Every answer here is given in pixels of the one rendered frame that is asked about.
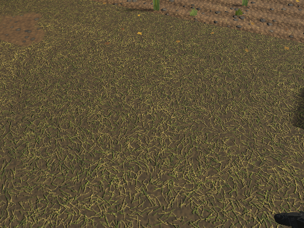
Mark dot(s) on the robot right hand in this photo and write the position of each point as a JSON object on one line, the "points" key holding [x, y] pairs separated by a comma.
{"points": [[294, 219]]}

